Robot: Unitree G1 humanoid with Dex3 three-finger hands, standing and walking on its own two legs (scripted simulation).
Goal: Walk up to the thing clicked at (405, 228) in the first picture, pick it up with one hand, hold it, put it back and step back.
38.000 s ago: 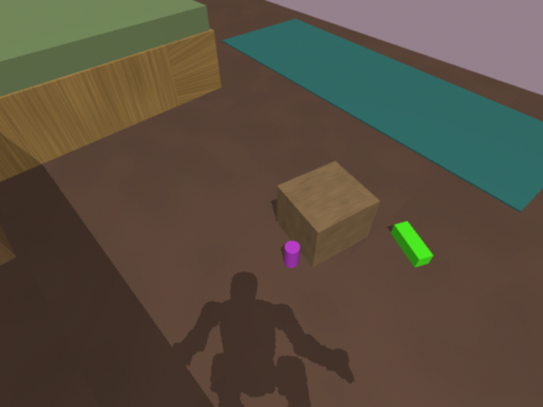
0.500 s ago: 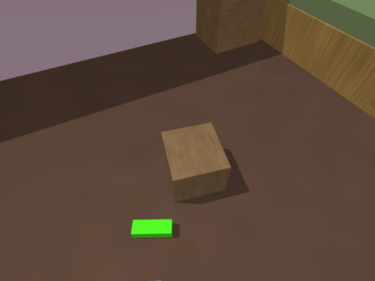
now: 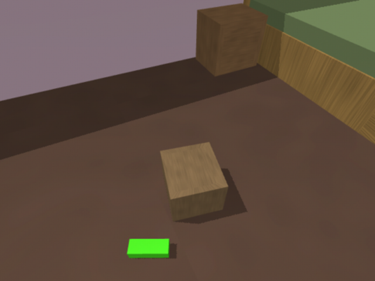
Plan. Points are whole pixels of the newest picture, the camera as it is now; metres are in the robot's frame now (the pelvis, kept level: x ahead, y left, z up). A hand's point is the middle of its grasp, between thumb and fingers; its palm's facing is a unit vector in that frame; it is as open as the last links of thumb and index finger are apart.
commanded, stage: walk up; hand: left
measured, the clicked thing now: (149, 248) +0.44 +0.23 -0.74
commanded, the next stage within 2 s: stand in 1.08 s
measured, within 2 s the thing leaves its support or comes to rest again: neither
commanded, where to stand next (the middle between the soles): +0.05 -0.01 m, yaw +1 degrees
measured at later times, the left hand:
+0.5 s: hand out of the picture +0.10 +0.25 -0.15, palm faces +0.00 -0.95 -0.33, open 7.4 cm
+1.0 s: hand out of the picture +0.09 +0.26 -0.15, palm faces -0.02 -0.94 -0.33, open 7.4 cm
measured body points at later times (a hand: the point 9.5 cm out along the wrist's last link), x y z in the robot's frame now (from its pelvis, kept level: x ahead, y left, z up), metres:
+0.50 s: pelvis +0.01 +0.00 +0.00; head +0.02 +0.00 +0.45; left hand +0.10 +0.30 -0.13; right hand +0.10 -0.31 -0.12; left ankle +0.00 +0.13 -0.74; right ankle -0.02 -0.10 -0.74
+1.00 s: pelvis +0.01 +0.00 +0.01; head +0.01 +0.01 +0.45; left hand +0.09 +0.31 -0.13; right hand +0.07 -0.30 -0.12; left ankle +0.00 +0.13 -0.74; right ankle -0.02 -0.10 -0.74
